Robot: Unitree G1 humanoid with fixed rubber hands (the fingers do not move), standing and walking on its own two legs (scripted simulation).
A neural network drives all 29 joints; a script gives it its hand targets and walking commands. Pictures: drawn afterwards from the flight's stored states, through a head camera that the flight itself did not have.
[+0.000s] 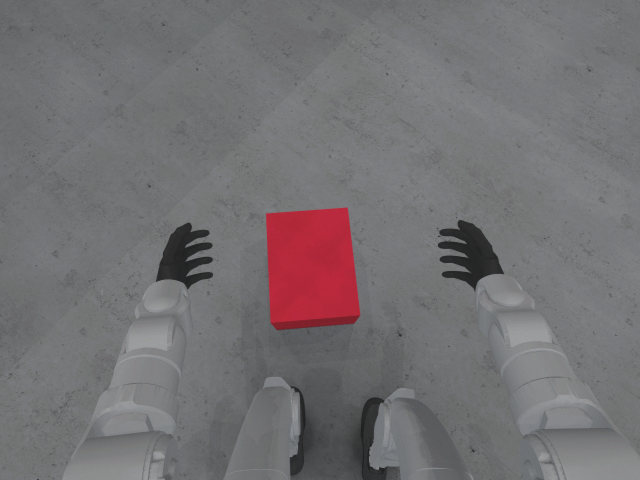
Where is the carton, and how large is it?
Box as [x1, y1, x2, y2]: [266, 207, 359, 329]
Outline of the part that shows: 347,207 266,213 270,320 276,329 353,323 358,317 359,308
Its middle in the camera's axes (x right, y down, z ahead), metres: -0.03 +0.08 +1.06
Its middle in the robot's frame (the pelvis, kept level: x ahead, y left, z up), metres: +0.51 +0.05 -0.62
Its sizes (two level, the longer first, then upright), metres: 0.288 0.219 0.161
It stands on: the floor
